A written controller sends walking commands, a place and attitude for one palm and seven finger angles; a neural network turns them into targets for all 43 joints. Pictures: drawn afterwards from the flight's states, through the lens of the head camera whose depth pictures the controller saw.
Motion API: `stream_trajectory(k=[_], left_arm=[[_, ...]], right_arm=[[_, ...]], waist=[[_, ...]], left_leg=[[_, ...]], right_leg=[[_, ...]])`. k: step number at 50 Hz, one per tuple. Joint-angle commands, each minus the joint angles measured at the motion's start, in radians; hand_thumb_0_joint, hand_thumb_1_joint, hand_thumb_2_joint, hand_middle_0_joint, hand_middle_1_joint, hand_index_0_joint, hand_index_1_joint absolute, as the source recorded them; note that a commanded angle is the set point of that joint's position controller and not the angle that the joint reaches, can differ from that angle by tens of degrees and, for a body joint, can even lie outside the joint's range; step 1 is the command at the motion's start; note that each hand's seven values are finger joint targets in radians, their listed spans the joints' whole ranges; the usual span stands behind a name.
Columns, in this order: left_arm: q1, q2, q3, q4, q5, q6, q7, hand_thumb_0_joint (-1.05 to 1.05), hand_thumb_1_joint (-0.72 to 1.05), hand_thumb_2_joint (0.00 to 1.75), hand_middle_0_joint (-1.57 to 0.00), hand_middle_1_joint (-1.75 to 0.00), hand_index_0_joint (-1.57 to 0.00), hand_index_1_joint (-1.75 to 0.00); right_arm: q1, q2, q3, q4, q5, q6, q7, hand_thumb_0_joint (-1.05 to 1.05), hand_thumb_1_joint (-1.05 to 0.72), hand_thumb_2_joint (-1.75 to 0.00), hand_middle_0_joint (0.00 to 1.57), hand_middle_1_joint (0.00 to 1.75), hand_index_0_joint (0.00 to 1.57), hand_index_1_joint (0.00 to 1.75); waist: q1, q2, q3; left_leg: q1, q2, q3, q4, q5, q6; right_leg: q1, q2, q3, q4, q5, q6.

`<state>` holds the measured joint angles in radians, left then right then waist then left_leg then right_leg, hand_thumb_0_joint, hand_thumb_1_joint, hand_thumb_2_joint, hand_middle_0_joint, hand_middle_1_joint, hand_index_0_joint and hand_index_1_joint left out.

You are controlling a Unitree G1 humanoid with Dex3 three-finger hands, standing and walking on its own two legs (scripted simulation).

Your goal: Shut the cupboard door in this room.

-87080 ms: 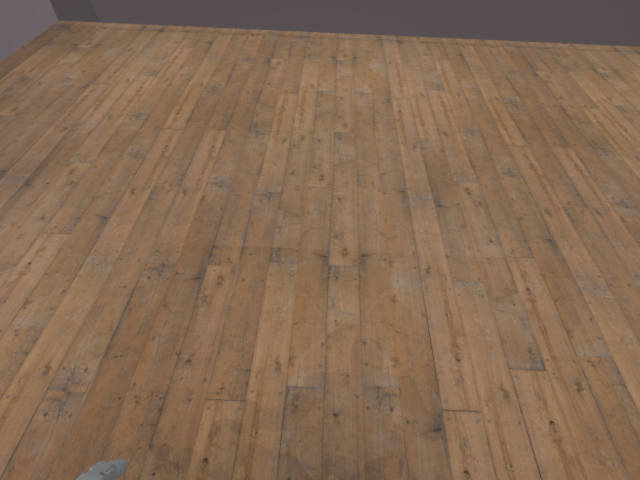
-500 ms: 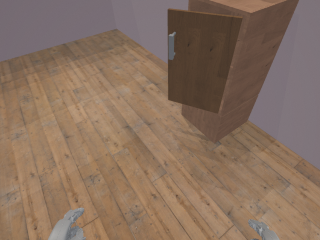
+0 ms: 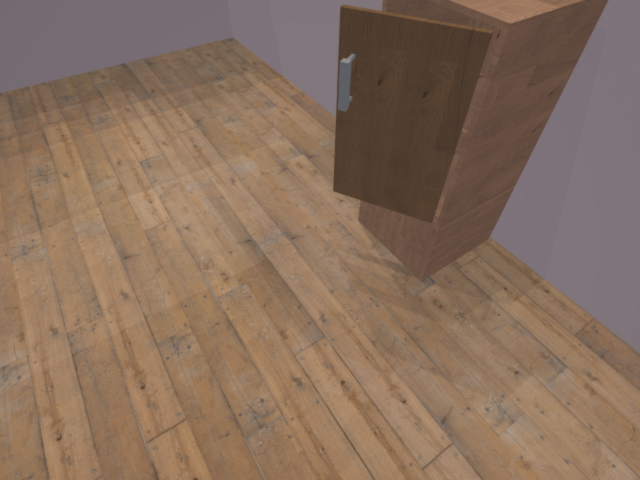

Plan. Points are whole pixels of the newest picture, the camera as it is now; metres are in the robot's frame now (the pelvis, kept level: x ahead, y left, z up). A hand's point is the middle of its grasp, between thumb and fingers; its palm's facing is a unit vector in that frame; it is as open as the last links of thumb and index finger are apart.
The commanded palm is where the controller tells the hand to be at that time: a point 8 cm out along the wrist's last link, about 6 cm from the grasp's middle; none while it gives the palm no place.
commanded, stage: let the arm hang, fingers relaxed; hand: left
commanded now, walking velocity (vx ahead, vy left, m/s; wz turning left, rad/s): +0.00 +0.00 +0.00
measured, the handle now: (347, 82) +1.06 -0.02 -0.02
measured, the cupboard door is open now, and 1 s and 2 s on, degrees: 30 30 30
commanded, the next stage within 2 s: look to check the result in 0.40 s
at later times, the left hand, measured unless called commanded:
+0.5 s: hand out of the picture +0.06 +0.20 -0.17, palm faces +0.00 -0.97 -0.25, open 7.4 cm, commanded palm none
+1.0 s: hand out of the picture +0.08 +0.22 -0.16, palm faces -0.01 -0.95 -0.30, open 7.4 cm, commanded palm none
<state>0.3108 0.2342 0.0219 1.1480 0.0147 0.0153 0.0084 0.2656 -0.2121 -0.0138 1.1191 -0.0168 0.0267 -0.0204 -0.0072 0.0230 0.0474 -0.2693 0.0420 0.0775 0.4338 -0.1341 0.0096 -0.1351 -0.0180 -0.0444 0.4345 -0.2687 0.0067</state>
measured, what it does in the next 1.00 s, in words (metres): stands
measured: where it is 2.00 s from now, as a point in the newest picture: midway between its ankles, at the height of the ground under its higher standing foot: outside the picture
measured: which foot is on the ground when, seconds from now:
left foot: down 0.00-1.00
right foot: down 0.00-1.00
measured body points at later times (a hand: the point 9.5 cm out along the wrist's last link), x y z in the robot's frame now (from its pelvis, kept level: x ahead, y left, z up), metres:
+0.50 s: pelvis +0.02 -0.01 +0.00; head +0.02 -0.01 +0.45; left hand +0.06 +0.25 -0.15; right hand +0.06 -0.27 -0.15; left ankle +0.06 +0.11 -0.74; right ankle -0.02 -0.13 -0.74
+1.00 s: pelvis +0.03 -0.01 +0.01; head +0.04 -0.02 +0.46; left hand +0.08 +0.27 -0.13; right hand +0.10 -0.30 -0.14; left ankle +0.06 +0.11 -0.74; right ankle -0.02 -0.13 -0.74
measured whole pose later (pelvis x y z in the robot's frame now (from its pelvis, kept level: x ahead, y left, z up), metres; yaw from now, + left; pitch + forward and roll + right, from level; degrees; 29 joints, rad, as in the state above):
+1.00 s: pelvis +0.03 -0.01 +0.01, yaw +0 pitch -2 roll +0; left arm 0.17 0.29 0.02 1.13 0.01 -0.01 0.00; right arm 0.12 -0.30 0.00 1.12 -0.02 0.01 -0.01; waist 0.00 0.01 0.04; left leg -0.18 0.04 0.08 0.34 -0.13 -0.01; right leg -0.03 -0.01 -0.05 0.32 -0.26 -0.01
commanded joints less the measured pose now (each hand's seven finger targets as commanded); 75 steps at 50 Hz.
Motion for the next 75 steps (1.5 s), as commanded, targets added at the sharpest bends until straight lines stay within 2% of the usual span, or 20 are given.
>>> stream_trajectory(k=[1, 13, 23, 36, 53, 56, 58, 60, 61, 62, 63, 66, 68, 69, 70, 71, 72, 73, 74, 75], left_arm=[[0.003, 0.136, 0.020, -0.045, 0.004, -0.018, 0.012, 0.00, 0.90, 0.90, -0.20, -0.30, -0.20, -0.30], [-0.064, 0.146, 0.022, -0.065, 0.004, -0.026, 0.011, 0.00, 0.90, 0.90, -0.20, -0.30, -0.20, -0.30], [-0.093, 0.179, 0.027, -0.066, 0.002, -0.035, 0.007, 0.00, 0.90, 0.90, -0.20, -0.30, -0.20, -0.30], [-0.110, 0.226, 0.026, -0.055, -0.001, -0.039, 0.006, 0.00, 0.90, 0.90, -0.20, -0.30, -0.20, -0.30], [-0.145, 0.252, 0.024, -0.059, -0.001, -0.042, 0.007, 0.00, 0.90, 0.90, -0.20, -0.30, -0.20, -0.30], [-0.084, 0.165, 0.013, -0.045, -0.002, -0.027, 0.012, 0.00, 0.90, 0.90, -0.20, -0.30, -0.20, -0.30], [-0.040, 0.184, 0.025, -0.046, 0.002, -0.016, 0.009, 0.00, 0.90, 0.90, -0.20, -0.30, -0.20, -0.30], [0.014, 0.211, 0.046, -0.060, 0.009, -0.014, 0.006, 0.00, 0.90, 0.90, -0.20, -0.30, -0.20, -0.30], [0.039, 0.210, 0.051, -0.068, 0.015, -0.017, 0.006, 0.00, 0.90, 0.90, -0.20, -0.30, -0.20, -0.30], [0.028, 0.207, 0.059, -0.083, 0.019, -0.027, 0.005, 0.00, 0.90, 0.90, -0.20, -0.30, -0.20, -0.30], [0.013, 0.200, 0.066, -0.101, 0.021, -0.036, 0.006, 0.00, 0.90, 0.90, -0.20, -0.30, -0.20, -0.30], [-0.013, 0.207, 0.082, -0.134, 0.023, -0.046, 0.003, 0.00, 0.90, 0.90, -0.20, -0.30, -0.20, -0.30], [-0.042, 0.215, 0.089, -0.155, 0.012, -0.048, -0.002, 0.00, 0.90, 0.90, -0.20, -0.30, -0.20, -0.30], [-0.036, 0.201, 0.088, -0.162, 0.005, -0.047, -0.007, 0.00, 0.90, 0.90, -0.20, -0.30, -0.20, -0.30], [-0.008, 0.130, 0.077, -0.192, -0.002, -0.040, -0.018, 0.00, 0.90, 0.90, -0.20, -0.30, -0.20, -0.30], [-0.088, 0.101, 0.058, -0.259, -0.005, -0.041, -0.025, 0.00, 0.90, 0.90, -0.20, -0.30, -0.20, -0.30], [-0.131, 0.103, 0.065, -0.286, 0.005, -0.042, -0.017, 0.00, 0.90, 0.90, -0.20, -0.30, -0.20, -0.30], [-0.157, 0.079, 0.064, -0.284, 0.004, -0.042, -0.015, 0.00, 0.90, 0.90, -0.20, -0.30, -0.20, -0.30], [-0.146, 0.080, 0.069, -0.269, 0.009, -0.043, -0.019, 0.00, 0.90, 0.90, -0.20, -0.30, -0.20, -0.30], [-0.105, 0.069, 0.072, -0.253, 0.015, -0.042, -0.024, 0.00, 0.90, 0.90, -0.20, -0.30, -0.20, -0.30]], right_arm=[[0.003, -0.163, -0.033, -0.049, 0.004, -0.021, -0.006, 0.00, -0.90, -0.90, 0.20, 0.30, 0.20, 0.30], [-0.058, -0.161, -0.028, -0.052, 0.000, -0.032, -0.002, 0.00, -0.90, -0.90, 0.20, 0.30, 0.20, 0.30], [-0.091, -0.201, -0.029, -0.054, 0.001, -0.039, -0.003, 0.00, -0.90, -0.90, 0.20, 0.30, 0.20, 0.30], [-0.127, -0.253, -0.031, -0.052, 0.007, -0.038, -0.003, 0.00, -0.90, -0.90, 0.20, 0.30, 0.20, 0.30], [-0.166, -0.273, -0.026, -0.055, 0.003, -0.039, -0.002, 0.00, -0.90, -0.90, 0.20, 0.30, 0.20, 0.30], [-0.109, -0.168, -0.002, -0.043, -0.002, -0.023, 0.005, 0.00, -0.90, -0.90, 0.20, 0.30, 0.20, 0.30], [-0.115, -0.146, -0.003, -0.058, -0.009, -0.016, 0.011, 0.00, -0.90, -0.90, 0.20, 0.30, 0.20, 0.30], [-0.157, -0.134, -0.009, -0.103, -0.012, -0.011, 0.017, 0.00, -0.90, -0.90, 0.20, 0.30, 0.20, 0.30], [-0.170, -0.145, -0.021, -0.130, -0.012, -0.010, 0.018, 0.00, -0.90, -0.90, 0.20, 0.30, 0.20, 0.30], [-0.170, -0.134, -0.030, -0.147, -0.007, -0.013, 0.019, 0.00, -0.90, -0.90, 0.20, 0.30, 0.20, 0.30], [-0.168, -0.127, -0.033, -0.163, -0.003, -0.016, 0.023, 0.00, -0.90, -0.90, 0.20, 0.30, 0.20, 0.30], [-0.141, -0.097, -0.032, -0.203, 0.002, -0.021, 0.042, 0.00, -0.90, -0.90, 0.20, 0.30, 0.20, 0.30], [-0.010, -0.097, -0.036, -0.185, -0.005, -0.029, 0.047, 0.00, -0.90, -0.90, 0.20, 0.30, 0.20, 0.30], [0.115, -0.126, -0.047, -0.148, -0.012, -0.034, 0.045, 0.00, -0.90, -0.90, 0.20, 0.30, 0.20, 0.30], [0.255, -0.221, -0.074, -0.119, -0.026, -0.043, 0.037, 0.00, -0.90, -0.90, 0.20, 0.30, 0.20, 0.30], [0.354, -0.292, -0.089, -0.100, -0.023, -0.046, 0.021, 0.00, -0.90, -0.90, 0.20, 0.30, 0.20, 0.30], [0.306, -0.302, -0.092, -0.105, -0.016, -0.041, 0.018, 0.00, -0.90, -0.90, 0.20, 0.30, 0.20, 0.30], [0.225, -0.262, -0.085, -0.139, -0.017, -0.044, 0.012, 0.00, -0.90, -0.90, 0.20, 0.30, 0.20, 0.30], [0.152, -0.210, -0.071, -0.158, -0.017, -0.051, 0.006, 0.00, -0.90, -0.90, 0.20, 0.30, 0.20, 0.30], [0.109, -0.168, -0.060, -0.167, -0.018, -0.061, 0.001, 0.00, -0.90, -0.90, 0.20, 0.30, 0.20, 0.30]], waist=[[0.001, -0.037, 0.034], [0.002, -0.010, 0.014], [0.001, -0.003, -0.028], [0.000, -0.026, -0.057], [0.000, -0.024, -0.061], [0.002, -0.027, -0.059], [0.023, -0.087, 0.006], [0.064, -0.207, 0.089], [0.071, -0.214, 0.109], [0.059, -0.190, 0.134], [0.046, -0.147, 0.143], [0.016, -0.143, 0.135], [-0.049, -0.116, 0.070], [-0.097, -0.029, 0.007], [-0.140, 0.255, -0.068], [-0.166, 0.346, -0.076], [-0.138, 0.166, -0.060], [-0.105, 0.144, -0.002], [-0.073, 0.143, 0.041], [-0.038, 0.119, 0.031]], left_leg=[[0.069, 0.075, -0.118, -0.108, -0.123, 0.020], [0.096, 0.075, -0.111, -0.116, -0.010, 0.011], [0.138, 0.082, -0.109, -0.110, 0.064, 0.010], [0.184, 0.094, -0.109, -0.107, 0.113, 0.012], [0.199, 0.097, -0.106, -0.117, 0.159, 0.004], [0.144, 0.069, -0.094, -0.073, 0.082, -0.008], [0.004, 0.022, -0.055, 0.010, -0.075, -0.015], [-0.213, -0.018, -0.011, 0.233, -0.307, -0.022], [-0.286, -0.006, -0.023, 0.372, -0.379, -0.016], [-0.351, 0.013, -0.046, 0.464, -0.381, -0.015], [-0.377, 0.037, -0.061, 0.484, -0.375, -0.014], [-0.293, 0.055, -0.020, 0.351, -0.334, -0.005], [-0.050, 0.001, 0.055, 0.203, -0.200, 0.009], [0.159, -0.035, 0.072, 0.129, -0.131, 0.019], [0.315, 0.135, -0.275, -0.022, -0.195, 0.099], [0.344, 0.329, -0.665, -0.186, -0.210, 0.215], [0.224, 0.363, -0.681, -0.232, -0.448, 0.234], [0.098, 0.323, -0.649, -0.251, -0.557, 0.213], [-0.013, 0.284, -0.595, -0.271, -0.570, 0.188], [-0.036, 0.244, -0.520, -0.262, -0.484, 0.169]], right_leg=[[-0.139, -0.080, 0.089, -0.138, -0.071, -0.051], [-0.090, -0.089, 0.090, -0.145, 0.040, -0.040], [-0.047, -0.097, 0.091, -0.161, 0.108, -0.043], [-0.016, -0.106, 0.089, -0.181, 0.169, -0.044], [0.018, -0.114, 0.086, -0.188, 0.255, -0.039], [0.048, -0.119, 0.052, -0.162, 0.133, -0.025], [0.068, -0.163, 0.091, -0.191, -0.048, -0.052], [0.112, -0.286, 0.193, -0.249, -0.104, -0.139], [0.124, -0.345, 0.226, -0.249, -0.060, -0.185], [0.145, -0.381, 0.223, -0.234, 0.020, -0.219], [0.165, -0.387, 0.182, -0.208, 0.107, -0.224], [0.126, -0.363, 0.050, -0.151, 0.165, -0.161], [0.021, -0.309, -0.067, -0.012, 0.226, -0.104], [-0.083, -0.258, -0.142, 0.172, 0.247, -0.067], [-0.284, -0.122, -0.195, 0.518, 0.022, 0.001], [-0.494, -0.019, -0.097, 0.773, -0.351, 0.024], [-0.511, -0.058, 0.018, 0.835, -0.329, -0.007], [-0.524, -0.087, 0.045, 0.848, -0.238, -0.015], [-0.501, -0.108, 0.065, 0.826, -0.167, -0.011], [-0.475, -0.110, 0.066, 0.788, -0.113, -0.003]])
